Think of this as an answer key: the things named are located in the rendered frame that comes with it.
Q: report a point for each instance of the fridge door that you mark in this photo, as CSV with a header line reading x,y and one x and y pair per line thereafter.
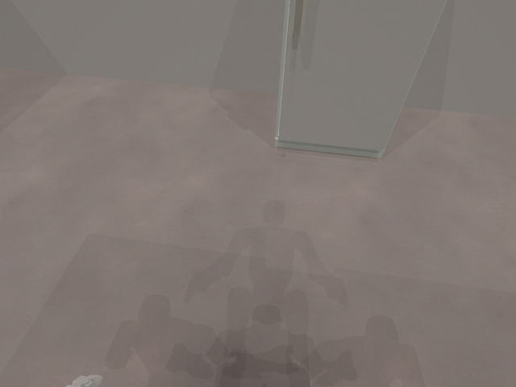
x,y
347,74

